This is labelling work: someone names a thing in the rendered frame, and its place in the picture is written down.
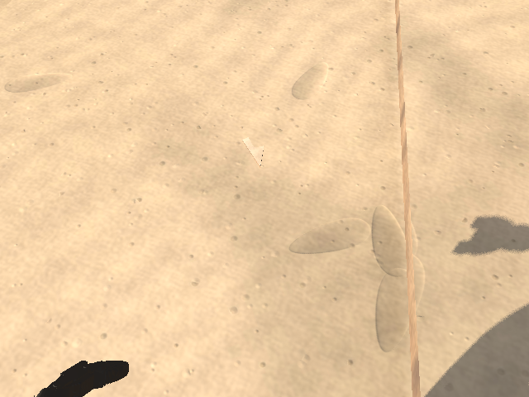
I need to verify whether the robot left hand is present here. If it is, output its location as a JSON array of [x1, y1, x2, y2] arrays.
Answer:
[[34, 361, 129, 397]]

